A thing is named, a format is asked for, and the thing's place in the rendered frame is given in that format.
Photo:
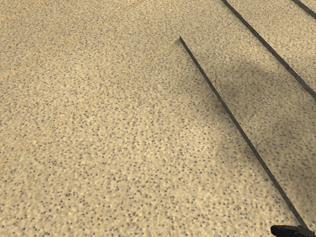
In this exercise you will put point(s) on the right robot hand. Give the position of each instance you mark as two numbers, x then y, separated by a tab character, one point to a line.
291	231

